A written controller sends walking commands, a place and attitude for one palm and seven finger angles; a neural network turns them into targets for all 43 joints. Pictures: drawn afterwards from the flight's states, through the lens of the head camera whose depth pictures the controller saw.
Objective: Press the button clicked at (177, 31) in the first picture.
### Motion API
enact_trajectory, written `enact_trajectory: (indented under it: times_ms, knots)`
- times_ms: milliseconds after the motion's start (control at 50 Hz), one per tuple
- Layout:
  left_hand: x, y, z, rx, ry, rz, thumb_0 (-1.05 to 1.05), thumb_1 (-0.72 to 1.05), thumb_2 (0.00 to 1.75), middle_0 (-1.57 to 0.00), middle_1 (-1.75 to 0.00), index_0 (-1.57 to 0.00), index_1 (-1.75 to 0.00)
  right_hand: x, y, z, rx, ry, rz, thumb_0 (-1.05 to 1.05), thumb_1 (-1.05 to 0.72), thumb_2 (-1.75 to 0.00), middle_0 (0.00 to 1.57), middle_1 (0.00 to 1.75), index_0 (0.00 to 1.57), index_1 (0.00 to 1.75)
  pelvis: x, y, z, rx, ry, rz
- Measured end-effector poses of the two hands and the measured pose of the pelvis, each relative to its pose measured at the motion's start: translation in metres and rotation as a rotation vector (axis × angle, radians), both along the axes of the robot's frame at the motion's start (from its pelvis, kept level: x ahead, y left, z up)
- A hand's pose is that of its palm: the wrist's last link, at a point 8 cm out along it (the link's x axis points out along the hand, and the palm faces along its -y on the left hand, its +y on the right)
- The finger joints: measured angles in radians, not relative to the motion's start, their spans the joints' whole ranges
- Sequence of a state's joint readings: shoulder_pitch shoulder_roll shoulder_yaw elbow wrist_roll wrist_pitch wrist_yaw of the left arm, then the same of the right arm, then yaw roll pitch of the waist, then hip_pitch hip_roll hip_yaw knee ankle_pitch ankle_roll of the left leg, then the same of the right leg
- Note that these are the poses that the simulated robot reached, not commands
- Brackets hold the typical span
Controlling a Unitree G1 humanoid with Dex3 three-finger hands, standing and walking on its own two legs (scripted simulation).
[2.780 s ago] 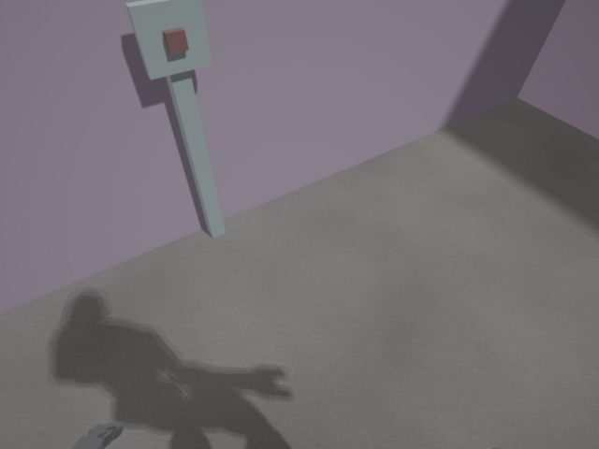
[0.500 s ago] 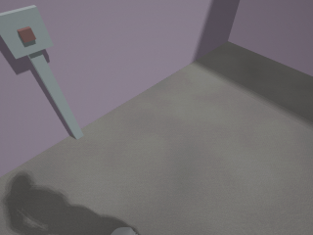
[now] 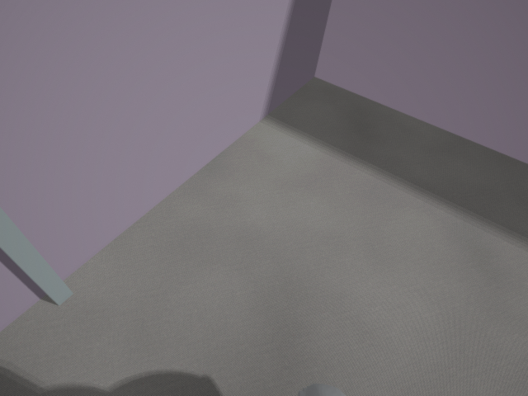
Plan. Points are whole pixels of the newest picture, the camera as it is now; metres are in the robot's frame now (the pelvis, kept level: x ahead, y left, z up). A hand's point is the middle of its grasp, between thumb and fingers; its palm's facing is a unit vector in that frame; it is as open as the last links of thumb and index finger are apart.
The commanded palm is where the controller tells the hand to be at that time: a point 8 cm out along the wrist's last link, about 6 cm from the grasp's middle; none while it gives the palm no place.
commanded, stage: walk to a spot facing it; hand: left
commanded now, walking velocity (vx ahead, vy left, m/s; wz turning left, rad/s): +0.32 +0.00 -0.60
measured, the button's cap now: out of the picture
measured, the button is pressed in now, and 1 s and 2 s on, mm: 0 0 0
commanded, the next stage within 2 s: turn to face it in 0.48 s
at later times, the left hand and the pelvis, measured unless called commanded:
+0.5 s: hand (226, 278) +0.38 +0.10 -0.19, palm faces -0.26 -0.96 -0.13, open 7.4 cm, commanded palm none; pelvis +0.22 -0.03 -0.03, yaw -15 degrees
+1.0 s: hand (205, 235) +0.49 +0.17 -0.19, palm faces -0.17 -0.97 -0.17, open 7.4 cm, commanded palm none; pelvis +0.38 +0.00 -0.01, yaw -14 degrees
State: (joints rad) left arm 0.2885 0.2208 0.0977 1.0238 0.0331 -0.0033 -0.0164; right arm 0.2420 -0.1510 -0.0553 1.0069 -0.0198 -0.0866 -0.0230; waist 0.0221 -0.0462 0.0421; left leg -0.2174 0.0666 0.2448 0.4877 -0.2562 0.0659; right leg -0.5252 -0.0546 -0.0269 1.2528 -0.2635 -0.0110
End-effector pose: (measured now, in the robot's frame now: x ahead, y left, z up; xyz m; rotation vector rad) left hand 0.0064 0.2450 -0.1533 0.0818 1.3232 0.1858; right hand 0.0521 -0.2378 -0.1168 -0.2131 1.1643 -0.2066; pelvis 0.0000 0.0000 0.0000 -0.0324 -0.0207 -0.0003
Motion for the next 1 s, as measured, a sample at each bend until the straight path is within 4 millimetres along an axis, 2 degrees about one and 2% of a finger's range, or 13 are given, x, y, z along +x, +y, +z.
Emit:
enact_trajectory:
  times_ms: [100,200,320,420,460,500,560,640,680,740,860,940,1000]
  knots:
    - [0.087,0.015,0.011,0.012,-0.082,-0.066,0.00,0.91,0.90,-0.19,-0.30,-0.20,-0.29,-0.032,0.005,0.000,-0.008,0.142,-0.105,-0.01,-0.94,-0.90,0.20,0.30,0.20,0.30,0.038,0.012,0.005,0.008,0.016,-0.049]
    - [0.161,0.005,0.011,-0.007,-0.092,-0.153,0.00,0.91,0.90,-0.19,-0.30,-0.19,-0.29,-0.052,0.027,-0.004,0.037,0.262,-0.207,0.00,-0.93,-0.90,0.20,0.30,0.20,0.30,0.079,0.015,0.003,0.009,0.023,-0.101]
    - [0.257,-0.035,0.002,-0.051,-0.099,-0.287,0.00,0.91,0.90,-0.19,-0.30,-0.19,-0.29,-0.054,0.056,-0.010,0.116,0.382,-0.325,0.01,-0.92,-0.90,0.20,0.30,0.20,0.30,0.134,0.006,-0.005,0.006,0.032,-0.166]
    - [0.342,-0.080,-0.008,-0.072,-0.165,-0.384,0.00,0.91,0.90,-0.19,-0.30,-0.20,-0.29,-0.034,0.063,-0.021,0.182,0.469,-0.413,0.01,-0.91,-0.90,0.20,0.30,0.20,0.30,0.187,-0.016,-0.020,0.003,0.040,-0.223]
    - [0.368,-0.091,-0.013,-0.064,-0.208,-0.388,0.00,0.90,0.90,-0.19,-0.30,-0.20,-0.29,-0.015,0.055,-0.031,0.201,0.477,-0.429,0.01,-0.91,-0.90,0.20,0.30,0.20,0.30,0.208,-0.027,-0.029,0.016,0.039,-0.245]
    - [0.382,-0.094,-0.011,-0.051,-0.212,-0.382,0.00,0.90,0.90,-0.19,-0.30,-0.20,-0.29,0.019,0.039,-0.038,0.189,0.433,-0.431,0.01,-0.91,-0.90,0.20,0.30,0.20,0.30,0.225,-0.032,-0.028,0.008,0.024,-0.268]
    - [0.391,-0.088,-0.004,-0.015,-0.167,-0.386,0.00,0.90,0.90,-0.20,-0.30,-0.20,-0.29,0.092,0.007,-0.039,0.144,0.278,-0.411,0.01,-0.91,-0.90,0.20,0.30,0.20,0.30,0.248,-0.036,-0.020,0.007,0.014,-0.300]
    - [0.402,-0.071,0.007,0.046,-0.092,-0.415,0.00,0.91,0.90,-0.20,-0.30,-0.20,-0.30,0.196,-0.032,-0.028,0.077,0.038,-0.376,0.01,-0.92,-0.90,0.20,0.30,0.20,0.30,0.275,-0.034,-0.010,0.017,0.023,-0.339]
    - [0.411,-0.063,0.011,0.063,-0.067,-0.420,0.00,0.91,0.90,-0.20,-0.30,-0.20,-0.30,0.239,-0.043,-0.021,0.057,-0.051,-0.354,0.01,-0.92,-0.90,0.20,0.30,0.20,0.30,0.289,-0.031,-0.008,0.018,0.027,-0.345]
    - [0.429,-0.055,0.011,0.065,-0.065,-0.402,0.00,0.91,0.90,-0.20,-0.30,-0.20,-0.30,0.287,-0.045,-0.015,0.045,-0.114,-0.311,0.01,-0.92,-0.90,0.20,0.30,0.20,0.30,0.314,-0.026,-0.007,0.011,0.025,-0.337]
    - [0.465,-0.040,-0.013,0.018,-0.100,-0.301,0.00,0.90,0.90,-0.20,-0.30,-0.20,-0.30,0.343,-0.020,-0.021,0.042,-0.062,-0.212,0.00,-0.92,-0.90,0.20,0.30,0.20,0.30,0.366,-0.013,-0.020,0.003,0.004,-0.272]
    - [0.475,-0.034,-0.012,0.006,-0.078,-0.278,0.00,0.91,0.90,-0.19,-0.30,-0.20,-0.29,0.352,-0.001,-0.018,0.054,-0.018,-0.202,0.00,-0.92,-0.90,0.20,0.30,0.20,0.30,0.379,-0.004,-0.015,-0.001,0.001,-0.260]
    - [0.481,-0.029,-0.004,0.003,-0.068,-0.273,0.00,0.91,0.90,-0.19,-0.30,-0.20,-0.29,0.351,-0.003,-0.012,0.037,0.005,-0.211,-0.01,-0.94,-0.90,0.20,0.30,0.20,0.30,0.381,0.001,-0.008,-0.009,0.012,-0.236]
